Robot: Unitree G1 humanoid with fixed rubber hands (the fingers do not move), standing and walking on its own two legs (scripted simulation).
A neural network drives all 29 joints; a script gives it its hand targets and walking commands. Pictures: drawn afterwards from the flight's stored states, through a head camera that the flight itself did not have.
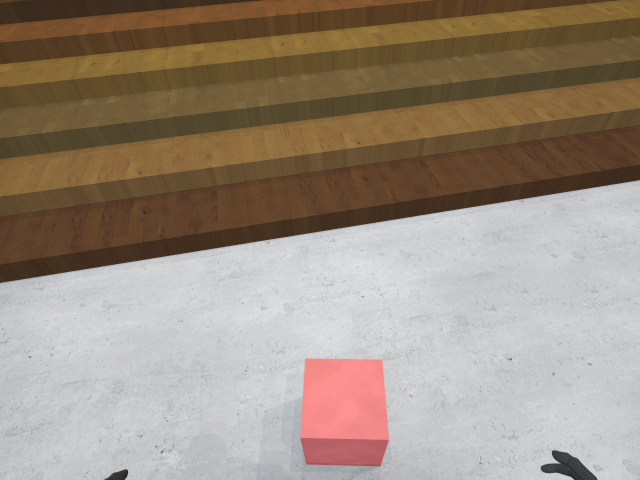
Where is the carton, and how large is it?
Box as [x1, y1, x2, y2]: [300, 358, 388, 465]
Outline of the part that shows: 305,358 300,438 306,464 380,465 388,441 381,359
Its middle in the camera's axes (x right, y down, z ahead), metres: +0.06 +0.49 +1.08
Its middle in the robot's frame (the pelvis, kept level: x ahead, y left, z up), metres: +0.43 -0.03 -0.65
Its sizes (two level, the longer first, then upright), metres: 0.210 0.200 0.250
